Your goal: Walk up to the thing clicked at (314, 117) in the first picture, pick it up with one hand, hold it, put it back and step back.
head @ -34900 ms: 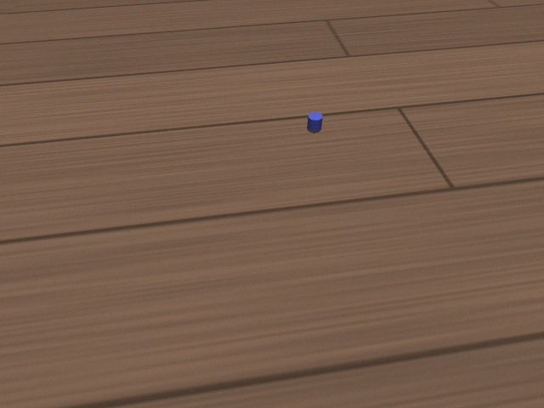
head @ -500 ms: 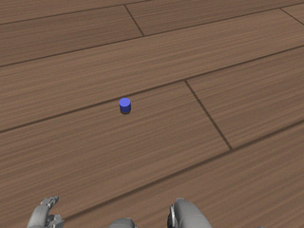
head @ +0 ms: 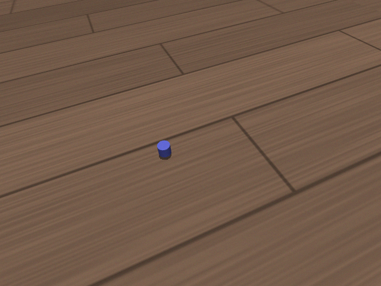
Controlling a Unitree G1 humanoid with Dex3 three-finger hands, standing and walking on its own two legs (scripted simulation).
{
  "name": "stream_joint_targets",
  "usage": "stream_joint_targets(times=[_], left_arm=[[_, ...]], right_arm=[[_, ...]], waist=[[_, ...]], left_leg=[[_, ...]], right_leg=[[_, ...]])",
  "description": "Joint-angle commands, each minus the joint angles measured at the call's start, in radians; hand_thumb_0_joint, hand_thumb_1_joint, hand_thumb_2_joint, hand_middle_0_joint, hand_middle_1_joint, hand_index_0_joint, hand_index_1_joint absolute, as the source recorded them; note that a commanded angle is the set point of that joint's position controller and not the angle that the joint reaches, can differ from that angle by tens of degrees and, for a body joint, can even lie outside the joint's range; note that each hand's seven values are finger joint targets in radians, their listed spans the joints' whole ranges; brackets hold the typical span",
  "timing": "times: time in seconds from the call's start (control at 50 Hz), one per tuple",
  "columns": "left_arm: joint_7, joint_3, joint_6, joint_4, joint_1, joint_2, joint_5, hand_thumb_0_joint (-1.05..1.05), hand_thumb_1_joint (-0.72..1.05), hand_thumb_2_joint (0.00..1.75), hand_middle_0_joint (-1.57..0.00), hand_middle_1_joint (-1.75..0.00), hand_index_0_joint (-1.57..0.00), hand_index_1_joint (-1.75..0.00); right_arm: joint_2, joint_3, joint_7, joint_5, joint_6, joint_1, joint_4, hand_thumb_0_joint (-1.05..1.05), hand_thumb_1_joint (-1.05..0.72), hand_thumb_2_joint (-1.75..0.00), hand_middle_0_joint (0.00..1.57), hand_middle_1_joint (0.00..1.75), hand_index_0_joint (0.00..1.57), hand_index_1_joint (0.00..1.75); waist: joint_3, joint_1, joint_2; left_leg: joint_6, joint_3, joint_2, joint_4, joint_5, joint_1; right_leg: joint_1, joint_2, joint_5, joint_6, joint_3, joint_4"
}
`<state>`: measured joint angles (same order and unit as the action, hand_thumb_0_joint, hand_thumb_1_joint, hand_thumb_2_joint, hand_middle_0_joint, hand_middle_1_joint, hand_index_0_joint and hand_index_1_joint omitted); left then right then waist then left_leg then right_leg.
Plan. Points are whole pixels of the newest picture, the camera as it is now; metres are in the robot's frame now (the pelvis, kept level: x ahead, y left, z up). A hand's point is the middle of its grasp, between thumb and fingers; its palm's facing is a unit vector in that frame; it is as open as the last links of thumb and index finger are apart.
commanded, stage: step back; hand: left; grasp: from above
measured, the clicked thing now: (164, 148) +1.06 +0.27 -0.73
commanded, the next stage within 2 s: stand in 0.70 s
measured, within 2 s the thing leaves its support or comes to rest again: neither
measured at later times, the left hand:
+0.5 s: hand out of the picture +0.14 +0.24 -0.14, palm faces +0.05 -0.93 -0.36, open 7.4 cm
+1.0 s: hand out of the picture +0.11 +0.26 -0.15, palm faces +0.08 -0.95 -0.31, open 7.4 cm
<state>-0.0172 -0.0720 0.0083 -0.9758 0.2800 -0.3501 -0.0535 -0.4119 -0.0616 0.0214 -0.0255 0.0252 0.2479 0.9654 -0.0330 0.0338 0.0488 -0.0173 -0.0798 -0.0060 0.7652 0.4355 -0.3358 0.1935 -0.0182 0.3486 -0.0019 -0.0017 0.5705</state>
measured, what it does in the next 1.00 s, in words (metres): steps on the spot: left foot, then right foot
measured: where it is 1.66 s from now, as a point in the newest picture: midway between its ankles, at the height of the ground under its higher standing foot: outside the picture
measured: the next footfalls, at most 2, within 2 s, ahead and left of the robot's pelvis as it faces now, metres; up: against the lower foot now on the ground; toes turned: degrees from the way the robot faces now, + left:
left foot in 0.04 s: +0.05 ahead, +0.13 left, +0.00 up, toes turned +0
right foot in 0.38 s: +0.13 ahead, -0.13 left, +0.00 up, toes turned +0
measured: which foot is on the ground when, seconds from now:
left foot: up 0.00-0.02, down 0.04-0.40, up 0.42-0.62, down 0.64-1.00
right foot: down 0.00-0.08, up 0.10-0.36, down 0.38-1.00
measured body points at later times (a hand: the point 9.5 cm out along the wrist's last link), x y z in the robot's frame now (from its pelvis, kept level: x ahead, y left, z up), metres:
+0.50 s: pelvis +0.03 -0.02 -0.01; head +0.04 -0.03 +0.44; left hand +0.13 +0.29 -0.12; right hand +0.10 -0.33 -0.14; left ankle +0.00 +0.12 -0.71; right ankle +0.09 -0.13 -0.73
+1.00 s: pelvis +0.06 +0.00 +0.01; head +0.07 +0.01 +0.46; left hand +0.11 +0.31 -0.12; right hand +0.18 -0.28 -0.11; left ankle +0.03 +0.12 -0.73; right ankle +0.09 -0.13 -0.73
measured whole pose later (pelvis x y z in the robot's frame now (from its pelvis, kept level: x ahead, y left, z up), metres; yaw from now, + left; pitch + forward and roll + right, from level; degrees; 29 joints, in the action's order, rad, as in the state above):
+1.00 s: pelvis +0.06 +0.00 +0.01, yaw +4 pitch -3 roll +0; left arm -0.02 -0.01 0.01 -1.12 0.11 -0.35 0.00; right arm -0.33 -0.01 0.01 -0.01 -0.03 0.09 1.09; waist -0.07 0.03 -0.02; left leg -0.01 0.00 0.00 0.41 0.26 -0.09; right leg 0.17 -0.06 0.19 -0.03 -0.06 0.42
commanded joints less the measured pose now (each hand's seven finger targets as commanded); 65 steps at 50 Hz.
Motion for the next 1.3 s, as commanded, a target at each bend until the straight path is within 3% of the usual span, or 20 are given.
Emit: stream_joint_targets(times=[0.0, 0.02, 0.04, 0.06, 0.08, 0.1, 0.16, 0.28, 0.34, 0.38, 0.4, 0.42, 0.48, 0.56, 0.62, 0.64, 0.68, 0.76, 0.9, 1.28], left_arm=[[0.013, -0.077, 0.020, 0.107, -0.105, -0.309, 0.011, 0.00, 0.90, 0.90, -0.20, -0.30, -0.20, -0.30], [0.011, -0.060, 0.013, 0.111, -0.092, -0.277, 0.013, 0.00, 0.90, 0.90, -0.20, -0.30, -0.20, -0.30], [0.009, -0.041, 0.011, 0.110, -0.060, -0.209, 0.016, 0.00, 0.90, 0.90, -0.20, -0.30, -0.20, -0.30], [0.008, -0.020, 0.013, 0.129, -0.056, -0.134, 0.032, 0.00, 0.90, 0.90, -0.20, -0.30, -0.20, -0.30], [0.018, -0.044, 0.008, 0.124, -0.120, -0.217, 0.030, 0.00, 0.90, 0.90, -0.20, -0.30, -0.20, -0.30], [0.020, -0.053, 0.011, 0.127, -0.161, -0.270, 0.028, 0.00, 0.90, 0.90, -0.20, -0.30, -0.20, -0.30], [0.008, -0.051, 0.020, 0.121, -0.120, -0.232, 0.034, 0.00, 0.90, 0.90, -0.20, -0.30, -0.20, -0.30], [0.010, -0.041, 0.029, 0.104, -0.137, -0.185, 0.041, 0.00, 0.90, 0.90, -0.20, -0.30, -0.20, -0.30], [0.030, -0.051, 0.034, 0.042, -0.034, -0.213, 0.038, 0.00, 0.90, 0.90, -0.20, -0.30, -0.20, -0.30], [0.037, -0.068, 0.038, 0.063, -0.076, -0.313, 0.022, 0.00, 0.90, 0.90, -0.20, -0.30, -0.20, -0.30], [0.031, -0.067, 0.035, 0.090, -0.197, -0.340, 0.023, 0.00, 0.90, 0.90, -0.20, -0.30, -0.20, -0.30], [0.029, -0.064, 0.033, 0.106, -0.245, -0.326, 0.019, 0.00, 0.90, 0.90, -0.20, -0.30, -0.20, -0.30], [0.029, -0.054, 0.037, 0.093, -0.241, -0.280, 0.025, 0.00, 0.90, 0.90, -0.20, -0.30, -0.20, -0.30], [0.023, -0.058, 0.037, 0.072, -0.254, -0.285, 0.022, 0.00, 0.90, 0.90, -0.20, -0.30, -0.20, -0.30], [0.022, -0.042, 0.018, 0.072, -0.288, -0.247, 0.036, 0.00, 0.90, 0.90, -0.20, -0.30, -0.20, -0.30], [0.021, -0.028, 0.017, 0.073, -0.273, -0.216, 0.040, 0.00, 0.90, 0.90, -0.20, -0.30, -0.20, -0.30], [0.020, -0.005, 0.011, 0.041, -0.242, -0.167, 0.074, 0.00, 0.90, 0.90, -0.20, -0.30, -0.20, -0.30], [0.011, 0.001, 0.027, -0.023, -0.231, -0.193, 0.057, 0.00, 0.90, 0.90, -0.20, -0.30, -0.20, -0.30], [0.013, 0.026, 0.026, -0.071, -0.228, -0.200, 0.054, 0.00, 0.90, 0.90, -0.20, -0.30, -0.20, -0.30], [0.024, 0.036, 0.040, -0.108, -0.235, -0.220, 0.045, 0.00, 0.90, 0.90, -0.20, -0.30, -0.20, -0.30]], right_arm=[[-0.147, -0.041, -0.008, -0.005, -0.065, -0.050, -0.082, 0.00, -0.90, -0.90, 0.20, 0.30, 0.20, 0.30], [-0.150, -0.050, -0.014, -0.006, -0.076, -0.013, -0.063, 0.00, -0.90, -0.90, 0.20, 0.30, 0.20, 0.30], [-0.174, -0.067, -0.021, -0.014, -0.089, 0.043, -0.040, 0.00, -0.90, -0.90, 0.20, 0.30, 0.20, 0.30], [-0.251, -0.088, -0.027, -0.025, -0.098, 0.069, -0.044, 0.00, -0.90, -0.90, 0.20, 0.30, 0.20, 0.30], [-0.332, -0.102, -0.026, -0.019, -0.095, 0.071, -0.052, 0.00, -0.90, -0.90, 0.20, 0.30, 0.20, 0.30], [-0.329, -0.104, -0.025, -0.009, -0.092, 0.071, -0.048, 0.00, -0.90, -0.90, 0.20, 0.30, 0.20, 0.30], [-0.222, -0.074, -0.028, -0.011, -0.098, 0.025, -0.071, 0.00, -0.90, -0.90, 0.20, 0.30, 0.20, 0.30], [-0.185, -0.048, -0.034, 0.003, -0.078, -0.001, -0.078, 0.00, -0.90, -0.90, 0.20, 0.30, 0.20, 0.30], [-0.125, -0.017, -0.039, 0.028, -0.050, -0.062, -0.096, 0.00, -0.90, -0.90, 0.20, 0.30, 0.20, 0.30], [-0.058, 0.009, -0.050, 0.028, -0.040, -0.003, -0.100, 0.00, -0.90, -0.90, 0.20, 0.30, 0.20, 0.30], [-0.131, -0.019, -0.056, 0.019, -0.022, 0.030, -0.058, 0.00, -0.90, -0.90, 0.20, 0.30, 0.20, 0.30], [-0.168, -0.031, -0.052, 0.014, -0.020, 0.052, -0.033, 0.00, -0.90, -0.90, 0.20, 0.30, 0.20, 0.30], [-0.155, -0.019, -0.041, 0.007, -0.026, 0.038, 0.001, 0.00, -0.90, -0.90, 0.20, 0.30, 0.20, 0.30], [-0.136, -0.010, -0.033, 0.004, -0.039, 0.043, 0.027, 0.00, -0.90, -0.90, 0.20, 0.30, 0.20, 0.30], [-0.130, -0.018, -0.038, -0.007, -0.052, 0.064, 0.063, 0.00, -0.90, -0.90, 0.20, 0.30, 0.20, 0.30], [-0.157, -0.028, -0.043, -0.017, -0.058, 0.036, 0.056, 0.00, -0.90, -0.90, 0.20, 0.30, 0.20, 0.30], [-0.232, -0.022, -0.042, -0.010, -0.078, -0.109, 0.009, 0.00, -0.90, -0.90, 0.20, 0.30, 0.20, 0.30], [-0.154, 0.000, -0.032, 0.008, -0.086, -0.149, 0.030, 0.00, -0.90, -0.90, 0.20, 0.30, 0.20, 0.30], [-0.152, 0.002, -0.033, 0.021, -0.078, -0.160, 0.073, 0.00, -0.90, -0.90, 0.20, 0.30, 0.20, 0.30], [-0.136, 0.016, -0.021, 0.020, -0.058, -0.231, 0.100, 0.00, -0.90, -0.90, 0.20, 0.30, 0.20, 0.30]], waist=[[-0.047, -0.010, -0.258], [-0.003, -0.028, -0.192], [0.074, -0.044, -0.054], [0.090, -0.040, 0.161], [0.040, -0.066, 0.109], [-0.027, -0.075, 0.082], [-0.059, -0.028, 0.061], [0.017, -0.038, 0.135], [0.089, 0.029, 0.044], [0.110, 0.009, -0.213], [0.075, -0.017, -0.166], [0.009, -0.033, -0.167], [-0.037, -0.024, -0.173], [0.018, -0.022, -0.219], [0.051, -0.050, -0.165], [0.073, -0.048, -0.116], [0.025, 0.007, 0.027], [0.078, -0.009, 0.029], [0.088, -0.023, 0.018], [0.071, -0.029, -0.054]], left_leg=[[0.009, 0.079, 0.001, -0.299, -0.028, 0.007], [0.025, 0.078, -0.025, -0.422, -0.117, 0.136], [0.039, -0.060, 0.046, -0.462, -0.160, 0.309], [0.117, -0.401, 0.254, -0.514, -0.158, 0.417], [0.237, -0.552, 0.349, -0.514, -0.008, 0.336], [0.288, -0.550, 0.369, -0.527, 0.047, 0.242], [0.225, -0.299, 0.255, -0.461, -0.243, 0.264], [0.168, -0.081, 0.172, -0.315, -0.658, 0.140], [0.094, -0.045, 0.101, -0.148, -0.415, -0.014], [0.035, -0.036, -0.042, 0.045, 0.074, -0.131], [0.027, -0.039, -0.001, 0.157, 0.186, -0.021], [0.020, -0.020, 0.020, 0.173, 0.175, -0.001], [0.029, -0.035, 0.016, 0.136, 0.091, -0.071], [0.013, 0.058, 0.024, -0.061, 0.058, 0.020], [0.013, 0.091, -0.002, -0.330, -0.166, 0.145], [0.034, 0.001, 0.054, -0.370, -0.226, 0.183], [0.124, -0.256, 0.239, -0.450, -0.250, 0.052], [0.048, -0.074, 0.146, -0.417, -0.376, 0.113], [0.029, -0.035, 0.145, -0.445, -0.541, 0.221], [0.019, 0.002, 0.140, -0.509, -0.396, 0.260]], right_leg=[[-0.004, -0.204, 0.105, 0.162, 0.206, -0.191], [0.018, -0.171, -0.041, 0.135, 0.146, -0.074], [0.097, -0.121, -0.134, 0.096, 0.081, 0.132], [0.326, 0.016, 0.056, 0.037, -0.022, 0.345], [0.396, 0.003, 0.199, 0.039, 0.023, 0.386], [0.379, -0.038, 0.221, 0.046, 0.075, 0.404], [0.375, -0.062, 0.137, 0.047, 0.075, 0.352], [0.095, 0.007, -0.036, 0.023, -0.057, 0.057], [-0.170, 0.003, -0.257, 0.035, -0.031, -0.108], [-0.136, -0.321, -0.088, 0.138, 0.400, -0.272], [0.071, -0.399, 0.206, 0.226, 0.457, -0.319], [0.151, -0.380, 0.289, 0.245, 0.453, -0.324], [0.113, -0.276, 0.152, 0.180, 0.290, -0.284], [0.095, -0.258, -0.009, 0.167, 0.200, -0.216], [0.104, -0.199, -0.103, 0.112, 0.111, -0.082], [0.128, -0.174, -0.186, 0.082, 0.081, -0.017], [0.075, -0.034, -0.057, 0.015, 0.011, 0.002], [-0.082, -0.104, -0.277, 0.034, 0.044, -0.088], [-0.114, -0.111, -0.386, 0.033, 0.032, -0.164], [-0.110, -0.133, -0.358, 0.018, 0.047, -0.274]])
